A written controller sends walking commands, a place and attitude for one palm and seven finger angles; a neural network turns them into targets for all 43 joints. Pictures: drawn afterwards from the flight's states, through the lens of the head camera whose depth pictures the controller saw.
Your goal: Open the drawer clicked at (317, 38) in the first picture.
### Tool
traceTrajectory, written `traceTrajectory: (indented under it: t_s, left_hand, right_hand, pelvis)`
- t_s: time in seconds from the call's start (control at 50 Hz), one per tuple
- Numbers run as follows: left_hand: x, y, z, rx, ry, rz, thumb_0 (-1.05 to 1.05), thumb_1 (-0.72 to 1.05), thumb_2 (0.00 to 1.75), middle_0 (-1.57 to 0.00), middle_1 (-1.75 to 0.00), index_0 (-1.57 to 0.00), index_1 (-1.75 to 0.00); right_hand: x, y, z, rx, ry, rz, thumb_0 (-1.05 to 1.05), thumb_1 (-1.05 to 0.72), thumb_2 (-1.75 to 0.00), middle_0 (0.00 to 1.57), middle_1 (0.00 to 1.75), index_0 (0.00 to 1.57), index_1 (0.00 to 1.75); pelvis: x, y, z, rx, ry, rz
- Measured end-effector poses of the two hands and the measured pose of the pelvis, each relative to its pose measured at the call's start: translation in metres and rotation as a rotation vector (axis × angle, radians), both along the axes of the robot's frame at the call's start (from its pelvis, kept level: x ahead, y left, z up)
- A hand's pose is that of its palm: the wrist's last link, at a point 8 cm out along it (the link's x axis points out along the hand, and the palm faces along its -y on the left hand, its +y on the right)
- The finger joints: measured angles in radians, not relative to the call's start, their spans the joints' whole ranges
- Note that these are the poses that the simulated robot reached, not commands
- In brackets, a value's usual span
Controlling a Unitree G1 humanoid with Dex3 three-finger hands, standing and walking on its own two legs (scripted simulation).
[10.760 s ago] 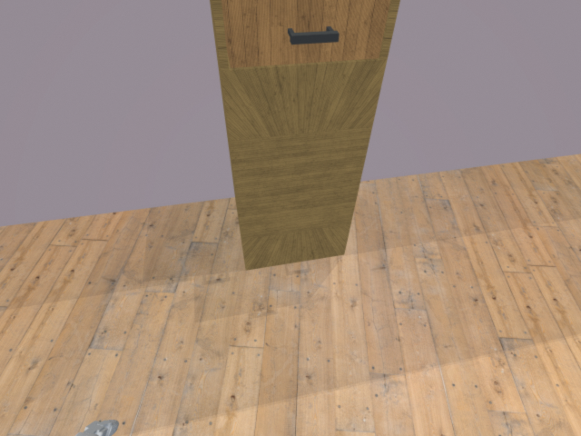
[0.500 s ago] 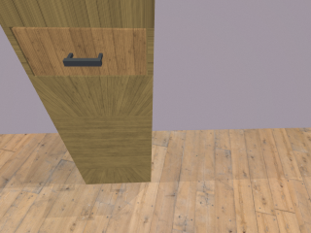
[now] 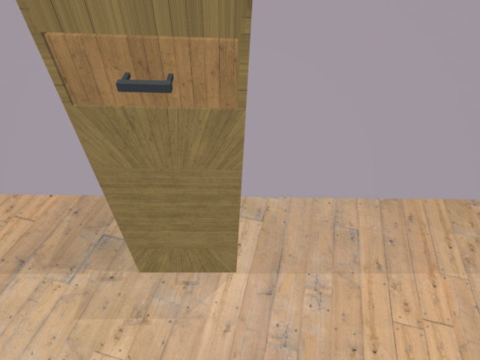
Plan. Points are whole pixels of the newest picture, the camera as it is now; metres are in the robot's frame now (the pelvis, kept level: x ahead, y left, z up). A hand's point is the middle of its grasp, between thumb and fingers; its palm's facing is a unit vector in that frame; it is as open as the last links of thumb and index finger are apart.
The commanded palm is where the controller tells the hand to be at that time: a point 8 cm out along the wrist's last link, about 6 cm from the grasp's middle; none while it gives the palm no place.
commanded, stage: shuffle to correct the standing spot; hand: left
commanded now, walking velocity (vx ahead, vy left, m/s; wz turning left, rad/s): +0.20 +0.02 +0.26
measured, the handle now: (146, 81) +0.61 +0.25 +0.17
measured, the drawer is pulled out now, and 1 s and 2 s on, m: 0.00 0.00 0.00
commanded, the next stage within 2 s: come to a stop and stand still in 0.50 s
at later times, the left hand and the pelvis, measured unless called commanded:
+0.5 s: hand out of the picture +0.09 +0.19 -0.18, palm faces +0.06 -0.98 -0.20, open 7.3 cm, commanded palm none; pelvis +0.07 +0.01 -0.01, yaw +1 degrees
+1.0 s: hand out of the picture +0.14 +0.24 -0.18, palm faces +0.04 -0.98 -0.20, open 7.4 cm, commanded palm none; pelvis +0.14 +0.06 +0.00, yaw +0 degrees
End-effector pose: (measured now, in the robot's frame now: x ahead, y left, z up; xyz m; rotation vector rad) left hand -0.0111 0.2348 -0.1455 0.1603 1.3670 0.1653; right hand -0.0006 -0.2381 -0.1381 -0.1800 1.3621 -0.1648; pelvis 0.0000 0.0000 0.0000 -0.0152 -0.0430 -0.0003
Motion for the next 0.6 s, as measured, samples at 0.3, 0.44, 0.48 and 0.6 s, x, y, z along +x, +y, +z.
traceTrajectory:
  t_s: [0.3, 0.44, 0.48, 0.6]
  left_hand:
    - [0.013, 0.009, -0.006, -0.067, 0.047, 0.033, 0.0, 0.91, 0.9, -0.2, -0.3, -0.19, -0.29]
    - [0.076, 0.01, 0.004, -0.026, -0.052, 0.008, 0.02, 0.94, 0.9, -0.2, -0.3, -0.2, -0.29]
    - [0.091, 0.008, 0.0, -0.011, -0.082, 0.01, 0.02, 0.94, 0.9, -0.2, -0.3, -0.2, -0.29]
    - [0.1, 0.001, 0.0, -0.019, -0.092, 0.091, 0.01, 0.93, 0.9, -0.2, -0.3, -0.2, -0.29]
  right_hand:
    - [-0.036, 0.047, 0.001, 0.023, 0.116, -0.074, 0.01, -0.9, -0.9, 0.2, 0.3, 0.2, 0.3]
    - [-0.016, 0.054, -0.003, 0.065, 0.14, -0.088, 0.01, -0.9, -0.9, 0.2, 0.3, 0.21, 0.3]
    - [-0.006, 0.051, -0.012, 0.076, 0.142, -0.088, 0.01, -0.9, -0.9, 0.2, 0.3, 0.21, 0.3]
    - [0.064, 0.042, -0.013, 0.07, 0.101, -0.017, 0.01, -0.9, -0.9, 0.2, 0.3, 0.2, 0.3]
  pelvis:
    - [0.027, 0.027, 0.0, -0.014, 0.02, 0.024]
    - [0.053, 0.02, 0.001, 0.006, 0.032, 0.018]
    - [0.063, 0.015, -0.006, 0.02, 0.034, 0.017]
    - [0.095, 0.019, -0.005, -0.018, 0.028, 0.058]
